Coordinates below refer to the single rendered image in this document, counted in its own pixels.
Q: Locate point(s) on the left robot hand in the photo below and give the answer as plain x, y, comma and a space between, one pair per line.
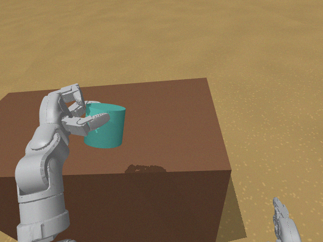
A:
53, 110

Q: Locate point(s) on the left robot arm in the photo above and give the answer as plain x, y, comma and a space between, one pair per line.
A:
40, 186

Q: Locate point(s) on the right robot hand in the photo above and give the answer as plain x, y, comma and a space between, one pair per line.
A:
285, 228

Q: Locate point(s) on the can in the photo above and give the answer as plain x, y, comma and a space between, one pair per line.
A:
109, 135

